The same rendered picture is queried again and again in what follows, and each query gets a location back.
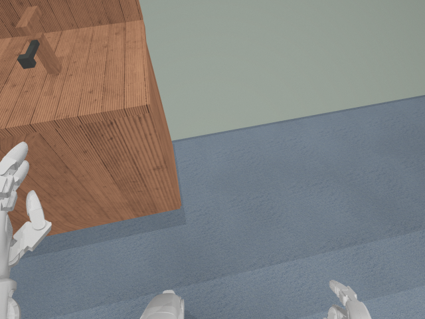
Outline left robot thigh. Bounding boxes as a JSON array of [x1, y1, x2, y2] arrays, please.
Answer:
[[140, 293, 185, 319]]

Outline counter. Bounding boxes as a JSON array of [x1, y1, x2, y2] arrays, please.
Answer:
[[0, 0, 181, 236]]

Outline robot left hand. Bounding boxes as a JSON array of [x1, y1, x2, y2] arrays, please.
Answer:
[[0, 142, 52, 279]]

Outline tap lever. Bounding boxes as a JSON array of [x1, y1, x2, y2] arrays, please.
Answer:
[[17, 40, 40, 69]]

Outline left robot forearm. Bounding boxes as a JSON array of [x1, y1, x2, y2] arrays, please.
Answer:
[[0, 278, 21, 319]]

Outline robot right hand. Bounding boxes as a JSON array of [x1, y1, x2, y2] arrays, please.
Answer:
[[324, 280, 372, 319]]

